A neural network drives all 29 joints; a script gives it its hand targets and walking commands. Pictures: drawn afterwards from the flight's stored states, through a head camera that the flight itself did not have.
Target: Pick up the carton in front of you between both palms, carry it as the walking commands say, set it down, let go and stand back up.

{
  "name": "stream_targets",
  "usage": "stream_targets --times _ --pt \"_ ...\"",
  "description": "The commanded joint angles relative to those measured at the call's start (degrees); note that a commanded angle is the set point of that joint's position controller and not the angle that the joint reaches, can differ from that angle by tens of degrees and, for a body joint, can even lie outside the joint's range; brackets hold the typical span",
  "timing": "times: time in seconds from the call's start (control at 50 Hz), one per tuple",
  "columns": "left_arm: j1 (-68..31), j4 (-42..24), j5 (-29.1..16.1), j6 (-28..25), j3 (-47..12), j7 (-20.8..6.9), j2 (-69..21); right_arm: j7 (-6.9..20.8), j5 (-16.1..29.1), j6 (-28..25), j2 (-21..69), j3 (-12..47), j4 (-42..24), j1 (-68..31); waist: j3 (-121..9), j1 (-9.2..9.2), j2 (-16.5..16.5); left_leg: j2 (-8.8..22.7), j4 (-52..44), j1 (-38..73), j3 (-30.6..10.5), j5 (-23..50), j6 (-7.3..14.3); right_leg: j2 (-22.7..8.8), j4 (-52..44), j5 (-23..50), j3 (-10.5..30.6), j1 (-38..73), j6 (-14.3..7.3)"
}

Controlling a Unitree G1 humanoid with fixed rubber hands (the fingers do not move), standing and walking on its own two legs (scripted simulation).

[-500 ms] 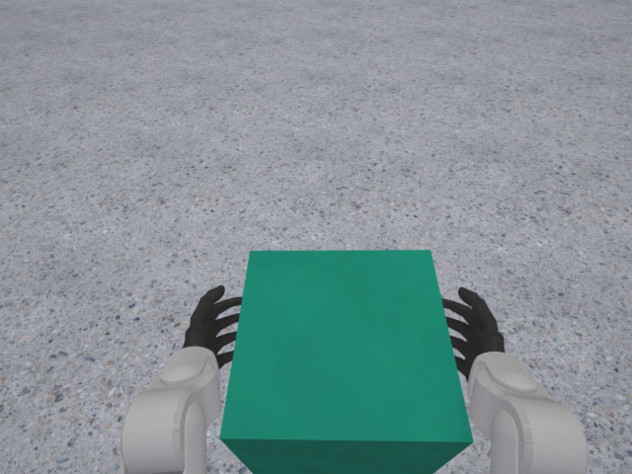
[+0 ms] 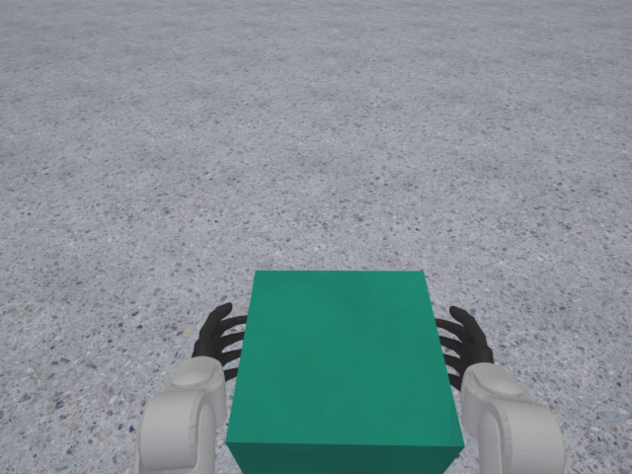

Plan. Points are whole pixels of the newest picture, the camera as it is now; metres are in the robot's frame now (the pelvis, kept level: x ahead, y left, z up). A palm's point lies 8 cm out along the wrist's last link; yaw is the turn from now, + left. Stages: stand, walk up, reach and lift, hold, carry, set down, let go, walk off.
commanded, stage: carry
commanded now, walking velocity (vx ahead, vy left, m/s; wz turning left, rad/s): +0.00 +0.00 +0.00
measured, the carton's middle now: (338, 392) +0.25 +0.00 +0.00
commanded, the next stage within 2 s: hold in 0.80 s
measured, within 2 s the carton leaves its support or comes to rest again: neither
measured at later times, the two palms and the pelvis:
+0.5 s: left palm (210, 386) +0.23 +0.16 +0.03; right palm (456, 393) +0.23 -0.14 +0.03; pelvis -0.04 +0.01 +0.00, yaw +0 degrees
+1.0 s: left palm (188, 401) +0.21 +0.18 +0.04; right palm (444, 401) +0.22 -0.12 +0.04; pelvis -0.06 +0.02 +0.01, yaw +2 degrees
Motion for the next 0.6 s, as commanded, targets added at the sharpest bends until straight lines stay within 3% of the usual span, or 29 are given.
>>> stream_targets --times 0.0,0.18,0.38,0.48,0.58 --pt "-22.82 -2.48 -13.75 -3.56 -33.59 -8.42 -39.54 8.69 13.99 -3.22 39.86 34.14 -1.87 -22.91 -7.89 0.00 -0.34 5.23 -4.43 -4.14 -3.47 21.16 1.08 -6.58 -3.57 22.79 7.34 10.29 -0.24" --pt "-25.11 7.72 -9.21 -11.08 -27.74 -9.81 -36.87 9.61 8.75 -10.84 36.94 27.53 8.99 -24.54 -7.03 0.06 -0.52 5.06 -5.76 -6.01 -3.86 15.05 1.83 -6.70 -5.24 18.38 7.63 9.70 0.14" --pt "-32.13 22.42 -5.55 -23.77 -22.35 -12.61 -39.07 12.42 5.32 -23.41 39.09 22.57 22.87 -31.66 -8.43 0.09 -0.69 4.68 -5.92 -6.97 -4.38 11.83 2.38 -6.69 -5.74 15.49 7.70 10.02 0.23" --pt "-35.79 26.80 -5.89 -29.01 -23.66 -14.47 -44.11 14.40 5.55 -28.47 44.23 24.02 27.21 -35.59 -10.18 -0.05 -0.88 4.54 -5.07 -6.30 -4.69 13.20 2.52 -6.78 -5.32 16.45 7.60 10.56 0.16" --pt "-36.25 25.14 -7.30 -28.52 -26.75 -15.72 -48.87 15.65 6.94 -27.93 49.28 27.23 25.88 -35.91 -11.90 -0.16 -0.90 4.54 -3.71 -5.45 -4.57 16.65 2.54 -6.91 -4.51 18.87 7.25 10.82 0.16"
